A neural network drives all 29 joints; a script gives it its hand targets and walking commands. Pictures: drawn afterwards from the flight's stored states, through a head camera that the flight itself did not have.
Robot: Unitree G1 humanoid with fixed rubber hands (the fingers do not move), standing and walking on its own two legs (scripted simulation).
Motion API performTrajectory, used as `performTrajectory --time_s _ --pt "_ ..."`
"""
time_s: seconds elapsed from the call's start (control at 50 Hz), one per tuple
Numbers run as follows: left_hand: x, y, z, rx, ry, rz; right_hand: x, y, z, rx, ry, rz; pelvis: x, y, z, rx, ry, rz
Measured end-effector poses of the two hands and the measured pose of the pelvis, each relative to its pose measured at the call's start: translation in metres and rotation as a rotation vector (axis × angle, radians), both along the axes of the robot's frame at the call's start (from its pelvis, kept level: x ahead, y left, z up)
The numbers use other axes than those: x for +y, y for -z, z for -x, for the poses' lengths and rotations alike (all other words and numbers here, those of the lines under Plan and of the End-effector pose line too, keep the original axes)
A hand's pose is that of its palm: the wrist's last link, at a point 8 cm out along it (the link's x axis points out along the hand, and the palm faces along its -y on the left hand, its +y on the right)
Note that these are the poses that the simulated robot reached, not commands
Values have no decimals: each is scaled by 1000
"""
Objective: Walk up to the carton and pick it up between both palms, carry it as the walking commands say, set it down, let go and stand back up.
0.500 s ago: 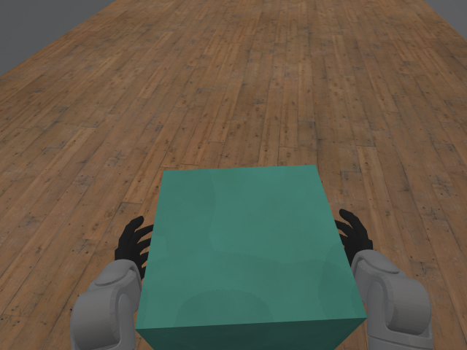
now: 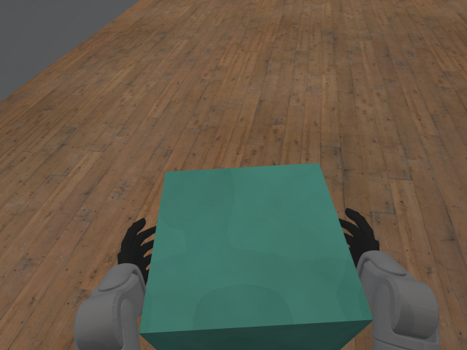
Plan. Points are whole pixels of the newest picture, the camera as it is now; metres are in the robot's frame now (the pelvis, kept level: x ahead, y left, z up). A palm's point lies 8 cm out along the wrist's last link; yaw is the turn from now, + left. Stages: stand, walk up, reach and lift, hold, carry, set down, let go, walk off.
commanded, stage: carry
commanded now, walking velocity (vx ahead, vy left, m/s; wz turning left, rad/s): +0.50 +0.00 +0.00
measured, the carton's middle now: (247, 274) +0.27 +0.01 -0.01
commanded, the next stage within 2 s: none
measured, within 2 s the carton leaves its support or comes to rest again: neither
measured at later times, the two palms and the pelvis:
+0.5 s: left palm (162, 132) +0.59 +0.20 +0.07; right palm (311, 128) +0.58 -0.15 +0.07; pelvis +0.34 +0.04 -0.01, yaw -1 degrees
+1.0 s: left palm (182, 67) +0.94 +0.21 +0.06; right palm (289, 64) +0.94 -0.14 +0.05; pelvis +0.70 +0.04 -0.03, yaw -1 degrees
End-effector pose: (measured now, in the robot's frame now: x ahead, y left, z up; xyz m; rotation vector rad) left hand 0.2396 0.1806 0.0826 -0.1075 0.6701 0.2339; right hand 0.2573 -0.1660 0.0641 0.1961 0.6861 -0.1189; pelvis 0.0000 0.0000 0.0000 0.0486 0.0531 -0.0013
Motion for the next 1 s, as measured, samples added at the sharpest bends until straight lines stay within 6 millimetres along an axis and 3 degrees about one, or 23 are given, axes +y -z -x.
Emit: performTrajectory --time_s 0.1,0.2,0.32,0.42,0.52,0.64,0.76,0.88,1.0 --pt "11 6 -74 -24 29 7 10 7 -63 -25 26 10 17 12 -74 -16 -4 8" --pt "28 30 -165 -62 78 15 28 22 -141 -60 56 41 40 42 -157 -12 20 10" --pt "32 47 -242 91 137 20 32 32 -202 94 76 90 47 23 -216 2 24 23" --pt "25 28 -297 37 100 66 25 9 -259 40 103 65 45 8 -275 -1 14 41" --pt "20 6 -360 -54 68 35 19 -4 -335 -50 71 32 33 11 -353 -16 13 41" --pt "6 14 -444 -33 46 -10 5 14 -433 -34 10 32 13 26 -450 -22 -18 79" --pt "2 16 -512 58 27 3 1 7 -510 57 -14 46 5 5 -514 -1 -10 14" --pt "8 5 -601 9 28 10 8 5 -588 9 32 8 15 2 -593 6 6 9" --pt "25 20 -705 -71 73 24 24 13 -679 -70 70 30 41 33 -698 -6 22 22"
